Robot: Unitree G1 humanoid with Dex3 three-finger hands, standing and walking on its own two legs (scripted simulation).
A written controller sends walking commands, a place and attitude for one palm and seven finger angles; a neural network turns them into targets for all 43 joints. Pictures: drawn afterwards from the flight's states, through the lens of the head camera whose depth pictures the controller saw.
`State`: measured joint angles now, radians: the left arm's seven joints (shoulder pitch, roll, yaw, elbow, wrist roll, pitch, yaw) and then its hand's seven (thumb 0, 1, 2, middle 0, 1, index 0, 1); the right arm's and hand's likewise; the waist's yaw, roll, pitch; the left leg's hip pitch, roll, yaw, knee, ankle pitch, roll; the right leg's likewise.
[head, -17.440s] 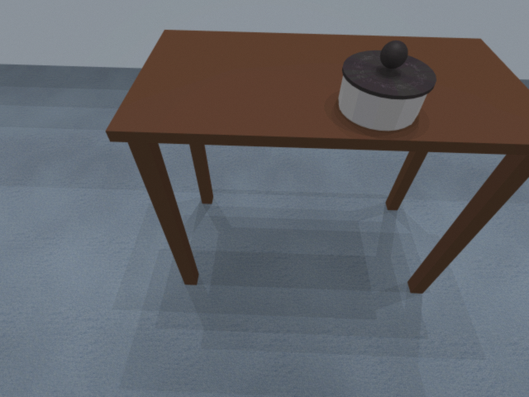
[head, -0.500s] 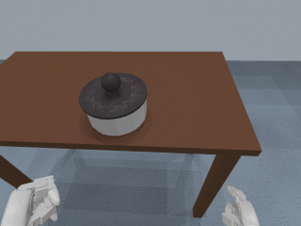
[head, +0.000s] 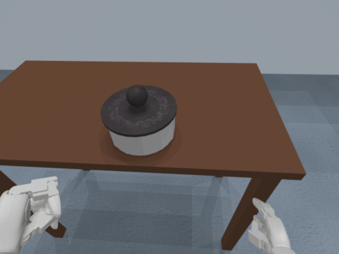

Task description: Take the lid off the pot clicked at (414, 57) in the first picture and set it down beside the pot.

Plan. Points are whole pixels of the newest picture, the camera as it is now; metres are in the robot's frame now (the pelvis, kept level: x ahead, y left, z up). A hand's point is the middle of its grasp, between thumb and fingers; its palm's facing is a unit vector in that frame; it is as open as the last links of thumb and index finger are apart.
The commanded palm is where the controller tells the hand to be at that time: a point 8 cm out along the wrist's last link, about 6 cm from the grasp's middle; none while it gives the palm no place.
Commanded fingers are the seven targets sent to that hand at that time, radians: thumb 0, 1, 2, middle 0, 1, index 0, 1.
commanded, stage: raise the hand higher, near the body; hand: left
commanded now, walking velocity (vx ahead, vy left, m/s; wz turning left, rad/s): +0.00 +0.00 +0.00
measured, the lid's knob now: (137, 95) +0.43 +0.15 +0.17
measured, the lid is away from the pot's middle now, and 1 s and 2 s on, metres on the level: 0.00 0.00 0.00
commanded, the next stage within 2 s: reach forward and open the fingers in 0.26 s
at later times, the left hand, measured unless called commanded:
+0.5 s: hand (35, 188) +0.16 +0.25 +0.17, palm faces +0.30 -0.45 -0.84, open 3.0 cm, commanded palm +0.12 +0.28 +0.22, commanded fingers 0.00 0.65 1.07 -1.24 -1.22 -1.24 -1.22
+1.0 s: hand (16, 169) +0.19 +0.29 +0.19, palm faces -0.01 -0.06 -1.00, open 5.6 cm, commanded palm +0.16 +0.28 +0.26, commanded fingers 0.00 -0.19 1.59 -0.97 -0.33 -0.97 -0.33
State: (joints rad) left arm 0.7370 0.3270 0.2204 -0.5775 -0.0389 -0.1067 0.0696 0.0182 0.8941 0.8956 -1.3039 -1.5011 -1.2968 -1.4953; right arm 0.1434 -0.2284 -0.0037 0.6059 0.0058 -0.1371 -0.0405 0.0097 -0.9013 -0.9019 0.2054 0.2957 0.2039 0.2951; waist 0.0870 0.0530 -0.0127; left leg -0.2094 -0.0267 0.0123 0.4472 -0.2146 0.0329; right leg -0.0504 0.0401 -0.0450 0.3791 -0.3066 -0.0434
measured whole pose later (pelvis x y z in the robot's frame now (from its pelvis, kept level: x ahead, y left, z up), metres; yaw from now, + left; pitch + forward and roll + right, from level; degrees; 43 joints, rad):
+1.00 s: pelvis -0.07 +0.02 +0.00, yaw +2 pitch -3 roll -2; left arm -0.02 0.77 0.12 -0.35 0.63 0.17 -0.36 0.00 0.12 1.39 -1.09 -0.67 -1.09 -0.66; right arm 0.06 -0.29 0.05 0.56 0.06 0.07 0.01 0.01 -0.90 -0.90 0.20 0.30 0.20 0.29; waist 0.11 0.14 0.04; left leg -0.30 -0.04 -0.02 0.47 -0.12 0.06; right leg -0.15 0.03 -0.08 0.45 -0.25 -0.03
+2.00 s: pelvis -0.07 +0.03 +0.00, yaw +1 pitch -3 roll -1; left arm -0.39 0.73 -0.07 -0.23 0.70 0.23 -0.50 0.00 -0.40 1.73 -0.90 -0.09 -0.89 -0.08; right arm 0.06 -0.29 0.06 0.59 0.07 0.05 0.02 0.01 -0.90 -0.90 0.20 0.30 0.20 0.29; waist 0.10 0.13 0.05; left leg -0.28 -0.06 0.01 0.41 -0.09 0.08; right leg -0.16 0.01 -0.05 0.45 -0.25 -0.01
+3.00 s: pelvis -0.04 +0.00 +0.00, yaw +0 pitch +0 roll +0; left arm -0.84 0.64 -0.23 0.19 0.76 0.31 -0.48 0.00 -0.40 1.73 -0.90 -0.09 -0.90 -0.08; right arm 0.05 -0.29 0.06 0.63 0.07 0.09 0.03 0.01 -0.90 -0.90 0.20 0.30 0.20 0.29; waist 0.05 0.11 0.02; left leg -0.27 -0.04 0.01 0.39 -0.11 0.04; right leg -0.17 0.03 -0.04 0.45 -0.27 -0.05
